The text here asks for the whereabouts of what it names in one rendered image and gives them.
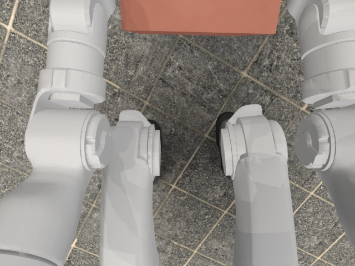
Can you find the robot left upper arm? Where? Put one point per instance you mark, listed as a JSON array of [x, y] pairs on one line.
[[39, 218]]

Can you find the robot right forearm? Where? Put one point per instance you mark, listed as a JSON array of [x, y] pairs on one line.
[[326, 31]]

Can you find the carton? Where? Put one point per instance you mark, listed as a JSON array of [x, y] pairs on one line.
[[200, 17]]

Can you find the robot right upper arm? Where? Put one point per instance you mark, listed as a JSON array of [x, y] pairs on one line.
[[325, 142]]

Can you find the robot left forearm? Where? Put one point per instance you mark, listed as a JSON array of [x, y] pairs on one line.
[[77, 42]]

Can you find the left robot shin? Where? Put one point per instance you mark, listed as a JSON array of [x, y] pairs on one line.
[[131, 115]]

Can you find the left robot thigh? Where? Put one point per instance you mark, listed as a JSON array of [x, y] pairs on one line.
[[127, 236]]

